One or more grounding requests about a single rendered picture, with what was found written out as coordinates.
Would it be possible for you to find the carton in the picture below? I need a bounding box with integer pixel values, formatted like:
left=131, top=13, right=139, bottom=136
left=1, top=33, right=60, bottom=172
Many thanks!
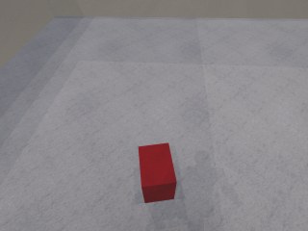
left=138, top=142, right=177, bottom=203

